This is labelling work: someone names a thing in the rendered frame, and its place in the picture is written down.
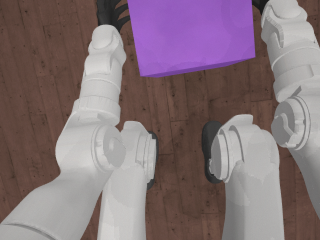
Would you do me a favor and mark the left robot hand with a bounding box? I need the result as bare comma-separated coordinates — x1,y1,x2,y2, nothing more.
96,0,131,34

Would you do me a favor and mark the right robot forearm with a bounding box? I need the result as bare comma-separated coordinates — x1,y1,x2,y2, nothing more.
260,0,320,103

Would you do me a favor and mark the left robot thigh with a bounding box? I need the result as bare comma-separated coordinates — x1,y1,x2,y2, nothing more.
97,129,157,240

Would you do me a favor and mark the carton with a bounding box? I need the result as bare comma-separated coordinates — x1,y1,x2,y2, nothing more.
127,0,256,78

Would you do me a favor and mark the left robot forearm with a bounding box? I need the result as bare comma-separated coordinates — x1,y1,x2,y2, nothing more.
55,24,127,156

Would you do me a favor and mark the right robot thigh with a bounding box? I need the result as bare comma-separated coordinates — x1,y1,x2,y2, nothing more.
213,124,285,240

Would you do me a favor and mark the robot thigh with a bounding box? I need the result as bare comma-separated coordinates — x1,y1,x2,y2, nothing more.
97,129,157,240
213,124,285,240

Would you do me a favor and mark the left robot upper arm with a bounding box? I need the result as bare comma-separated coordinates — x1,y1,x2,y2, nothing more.
0,122,126,240

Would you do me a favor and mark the right robot upper arm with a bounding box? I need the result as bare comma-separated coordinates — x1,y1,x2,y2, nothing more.
271,95,320,220

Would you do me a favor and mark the right robot hand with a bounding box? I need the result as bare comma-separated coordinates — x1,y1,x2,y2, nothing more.
251,0,269,16

